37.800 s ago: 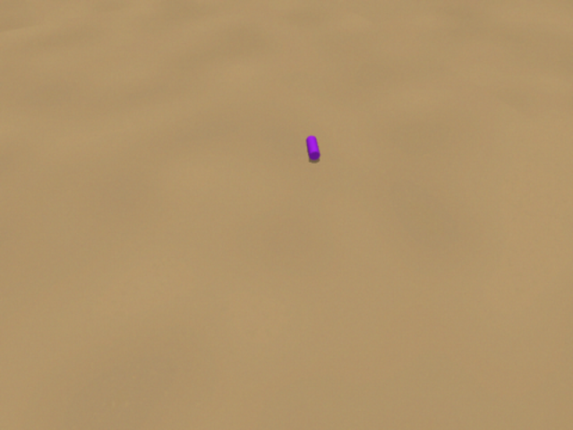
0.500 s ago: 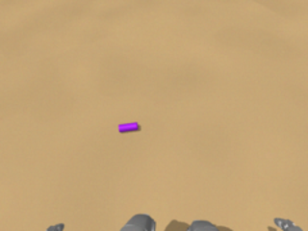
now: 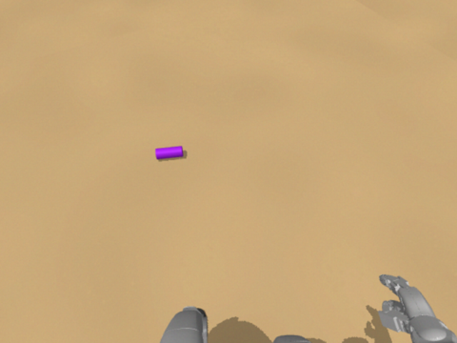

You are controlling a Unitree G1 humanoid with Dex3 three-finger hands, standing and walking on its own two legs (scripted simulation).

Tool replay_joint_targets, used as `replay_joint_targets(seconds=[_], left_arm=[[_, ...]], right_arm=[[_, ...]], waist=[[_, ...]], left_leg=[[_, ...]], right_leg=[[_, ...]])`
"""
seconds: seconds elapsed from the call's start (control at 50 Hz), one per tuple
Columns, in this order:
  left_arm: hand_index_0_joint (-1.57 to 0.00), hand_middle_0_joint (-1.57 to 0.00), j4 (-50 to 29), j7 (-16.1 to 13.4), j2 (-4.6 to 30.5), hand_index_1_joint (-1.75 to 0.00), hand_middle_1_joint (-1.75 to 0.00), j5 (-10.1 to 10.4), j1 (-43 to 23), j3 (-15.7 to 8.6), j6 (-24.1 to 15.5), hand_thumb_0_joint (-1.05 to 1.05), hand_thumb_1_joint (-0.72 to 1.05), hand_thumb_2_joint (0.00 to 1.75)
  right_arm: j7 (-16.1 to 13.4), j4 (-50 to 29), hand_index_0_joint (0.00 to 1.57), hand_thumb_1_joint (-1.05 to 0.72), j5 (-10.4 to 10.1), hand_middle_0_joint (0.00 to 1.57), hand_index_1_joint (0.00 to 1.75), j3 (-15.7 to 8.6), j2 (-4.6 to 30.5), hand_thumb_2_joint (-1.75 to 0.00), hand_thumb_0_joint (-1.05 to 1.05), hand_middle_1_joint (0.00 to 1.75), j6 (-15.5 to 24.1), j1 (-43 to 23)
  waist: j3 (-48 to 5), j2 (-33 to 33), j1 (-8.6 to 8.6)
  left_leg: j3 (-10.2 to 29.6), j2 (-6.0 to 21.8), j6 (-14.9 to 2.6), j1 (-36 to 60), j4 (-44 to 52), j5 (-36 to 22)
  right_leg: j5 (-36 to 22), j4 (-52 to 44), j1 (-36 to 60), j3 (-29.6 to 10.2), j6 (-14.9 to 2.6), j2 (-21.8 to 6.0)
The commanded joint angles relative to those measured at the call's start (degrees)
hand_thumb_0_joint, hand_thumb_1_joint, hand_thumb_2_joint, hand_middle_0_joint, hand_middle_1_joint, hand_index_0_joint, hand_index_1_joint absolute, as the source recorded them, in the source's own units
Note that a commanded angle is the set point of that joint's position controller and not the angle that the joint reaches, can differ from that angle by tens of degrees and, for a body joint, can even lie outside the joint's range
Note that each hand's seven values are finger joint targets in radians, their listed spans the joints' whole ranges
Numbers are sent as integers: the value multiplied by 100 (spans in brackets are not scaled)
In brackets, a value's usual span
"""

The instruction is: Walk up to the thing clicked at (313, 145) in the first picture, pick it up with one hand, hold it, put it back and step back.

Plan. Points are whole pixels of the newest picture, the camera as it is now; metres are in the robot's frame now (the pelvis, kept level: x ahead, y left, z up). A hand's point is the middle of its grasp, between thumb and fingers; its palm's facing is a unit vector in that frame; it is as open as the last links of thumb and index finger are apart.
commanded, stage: step back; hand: left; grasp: from above
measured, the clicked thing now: (169, 152) +1.03 +0.34 -0.72
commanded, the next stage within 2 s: stand in 1.16 s
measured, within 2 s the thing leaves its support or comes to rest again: neither
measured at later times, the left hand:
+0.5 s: hand out of the picture -0.05 +0.29 -0.13, palm faces +0.14 -0.91 -0.39, open 7.4 cm
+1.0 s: hand out of the picture +0.06 +0.26 -0.14, palm faces +0.13 -0.91 -0.39, open 7.4 cm
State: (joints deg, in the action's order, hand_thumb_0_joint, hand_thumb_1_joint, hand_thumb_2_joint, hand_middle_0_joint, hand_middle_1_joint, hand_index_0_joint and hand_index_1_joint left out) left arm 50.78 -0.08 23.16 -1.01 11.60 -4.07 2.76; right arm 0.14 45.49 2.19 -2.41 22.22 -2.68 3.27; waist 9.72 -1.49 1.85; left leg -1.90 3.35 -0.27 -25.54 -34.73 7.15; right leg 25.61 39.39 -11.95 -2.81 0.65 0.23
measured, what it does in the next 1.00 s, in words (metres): steps on the spot: left foot, then right foot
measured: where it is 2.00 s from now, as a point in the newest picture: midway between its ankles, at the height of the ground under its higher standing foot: outside the picture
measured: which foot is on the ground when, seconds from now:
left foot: down 0.00-0.04, up 0.06-0.36, down 0.38-1.00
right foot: down 0.00-0.42, up 0.44-0.70, down 0.72-1.00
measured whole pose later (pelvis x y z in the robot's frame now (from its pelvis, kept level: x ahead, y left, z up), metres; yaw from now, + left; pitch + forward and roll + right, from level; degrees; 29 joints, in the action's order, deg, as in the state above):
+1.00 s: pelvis -0.01 -0.01 +0.00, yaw +8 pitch -1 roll +1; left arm 55.7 0.0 19.8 -1.1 6.3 -2.6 -1.8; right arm 0.0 57.1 1.4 -2.6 21.8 -0.1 9.9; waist 6.5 1.5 0.6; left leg -0.2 1.4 0.5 -16.6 -38.8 20.8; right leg 17.0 40.5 -22.2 1.8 0.7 -3.6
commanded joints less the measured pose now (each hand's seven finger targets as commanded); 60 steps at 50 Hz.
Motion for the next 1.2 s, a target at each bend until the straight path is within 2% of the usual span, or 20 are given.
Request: replay_joint_targets(seconds=[0.0, 0.02, 0.04, 0.12, 0.26, 0.36, 0.38, 0.4, 0.42, 0.5, 0.68, 0.7, 0.74, 0.76, 0.78, 0.9, 0.96, 1.02, 1.12, 1.18], left_arm=[[-20, -20, 59, -49, 1345, -30, -30, -209, 1078, -484, -201, 0, 90, 90], [-20, -20, -268, -57, 1998, -30, -30, -236, 409, -635, -188, 0, 90, 90], [-20, -20, -506, -99, 2296, -30, -30, -251, -158, -658, -199, 0, 90, 90], [-20, -20, -504, -116, 1155, -30, -30, -173, -689, -430, -345, 0, 90, 90], [-20, -20, -262, -2, 1492, -30, -30, -204, 407, -567, -425, 0, 90, 90], [-20, -20, -375, 55, 1270, -30, -30, -154, -104, -379, -301, 0, 90, 90], [-20, -20, -450, 59, 910, -30, -30, -128, -112, -274, -289, 0, 90, 90], [-20, -20, -595, 72, 639, -30, -30, -10, -318, -202, -309, 0, 90, 90], [-20, -20, -521, 50, 1256, -30, -30, -98, -699, -377, -332, 0, 90, 90], [-20, -20, -170, 146, 1132, -30, -30, -50, -51, -349, -452, 0, 90, 90], [-20, -20, 326, 33, 868, -30, -30, 12, 442, -301, -602, 0, 90, 90], [-20, -20, 375, -16, 961, -30, -30, -12, 570, -314, -635, 0, 90, 90], [-20, -20, 146, -85, 1577, -30, -30, -70, 382, -414, -725, 0, 90, 90], [-20, -20, 37, -94, 1747, -30, -30, -64, -147, -409, -675, 0, 90, 90], [-20, -20, -21, -96, 1627, -30, -30, -59, -392, -381, -651, 0, 90, 90], [-20, -20, 89, -133, 1431, -30, -30, -45, -603, -315, -616, 0, 90, 90], [-20, -20, 45, -149, 1148, -30, -30, 68, -807, -198, -540, 0, 90, 90], [-20, -20, 168, -167, 972, -30, -30, 133, -744, -128, -463, 0, 90, 90], [-20, -20, 390, -154, 1196, -30, -30, 104, -637, -166, -537, 0, 90, 90], [-20, -20, 609, -30, 787, -30, -30, 102, -731, 80, -478, 0, 90, 90]], right_arm=[[-64, -315, 20, -90, -73, 20, 30, -372, 1108, -90, 0, 30, -61, 150], [-133, -397, 20, -90, -59, 20, 30, -320, 865, -90, 0, 30, -23, 20], [-192, -338, 20, -90, -26, 20, 30, -469, 1227, -90, 0, 30, -30, -47], [-93, 204, 20, -90, -99, 20, 30, -373, 981, -90, 0, 30, 66, 778], [6, 238, 20, -90, 12, 20, 30, -355, 1135, -90, 0, 30, 337, 434], [56, 898, 20, -90, -3, 20, 30, -478, 1073, -90, 0, 30, 483, 1612], [28, 1000, 20, -90, 42, 20, 30, -579, 1283, -90, 0, 30, 517, 1956], [-2, 869, 20, -90, 98, 20, 30, -689, 1934, -90, 0, 30, 534, 1974], [16, 777, 20, -90, 5, 20, 30, -715, 2165, -90, 0, 30, 531, 1733], [-20, 570, 20, -90, 6, 20, 30, -493, 1340, -90, 0, 30, 678, 1152], [-1, 411, 20, -90, -107, 20, 30, -312, 1058, -90, 0, 30, 400, 703], [-14, 442, 20, -90, -141, 20, 30, -216, 784, -90, 0, 30, 362, 817], [-71, 440, 20, -90, -143, 20, 30, -115, 547, -90, 0, 30, 303, 1299], [-119, 557, 20, -90, -125, 20, 30, -291, 1037, -90, 0, 30, 259, 1263], [-122, 683, 20, -90, -119, 20, 30, -328, 1115, -90, 0, 30, 256, 1317], [-90, 960, 20, -90, -101, 20, 30, -290, 985, -90, 0, 30, 286, 1297], [-121, 1155, 20, -90, -48, 20, 30, -321, 989, -90, 0, 30, 352, 1337], [-100, 938, 20, -90, -97, 20, 30, -368, 1504, -90, 0, 30, 349, 277], [-117, 1116, 20, -90, -136, 20, 30, -236, 1109, -90, 0, 30, 327, 268], [-58, 1216, 20, -90, -156, 20, 30, -167, 1151, -90, 0, 30, 478, 89]], waist=[[-1185, -129, 127], [-724, -1149, 180], [-244, -1310, 256], [-429, -349, -351], [-582, -1208, 411], [-830, -288, -315], [-945, 756, -446], [-675, 1797, -572], [-2, 1095, -646], [-218, 590, -227], [-695, 943, 68], [-851, 399, 141], [-1197, -771, -50], [-979, -526, -98], [-791, -498, -195], [-1265, -959, -208], [-1514, -568, -376], [-1310, 497, -76], [-1511, 286, -113], [-1356, 547, -87]], left_leg=[[691, -68, -334, -683, -450, 2611], [674, -910, 73, -943, -1691, 2529], [1261, -526, 184, -425, -2691, 2514], [1139, -944, 99, -316, -3075, 1320], [503, -394, 273, -631, -781, 2250], [109, -565, -171, 2087, 1376, 1392], [1381, 32, -381, 2905, 1748, 2254], [3794, 1446, -965, 2794, 2456, 4344], [4329, 1889, -1503, 1575, 2756, 5049], [2065, 926, -958, 2000, 2118, 2073], [670, 469, -612, 243, 369, 594], [446, 225, -456, 47, -292, 1004], [536, -413, -66, -166, -1814, 2695], [663, -233, -34, 266, -2066, 2968], [682, -74, -40, 392, -1929, 2845], [264, -62, -6, 751, -775, 2020], [179, -130, -22, 1494, 567, 316], [1279, 905, -744, 806, 783, -235], [547, 376, -270, 957, 206, -818], [988, 553, -241, 1129, 1148, -139]], right_leg=[[863, -1893, 572, -1377, -674, -748], [2146, -2721, -756, -2880, -1259, -2073], [2690, -3170, -2145, -3639, -1797, -2739], [-100, -2100, -1010, -711, -806, -1005], [1591, -2275, 750, -1496, -1138, -1600], [1014, -1163, -790, -327, -799, -1088], [1023, 77, -1849, 129, -516, -660], [831, 1343, -3239, 798, -210, 141], [509, 1668, -3034, -205, -242, -339], [-412, 1384, -2449, -140, -227, -380], [-1654, -943, 802, 646, -105, 95], [-1713, -1215, 1109, 309, -159, -105], [-1020, -2171, 692, -2668, -927, -2120], [-301, -2238, -186, -2853, -1485, -2337], [-241, -2151, -507, -2592, -1529, -2200], [-2143, -1337, -344, -1121, -1104, -1608], [-3026, -577, -461, -435, -663, -1181], [-1282, -38, -343, 331, -221, -245], [-3037, -516, 263, -260, -476, -801], [-2366, -830, 272, -10, -309, -635]])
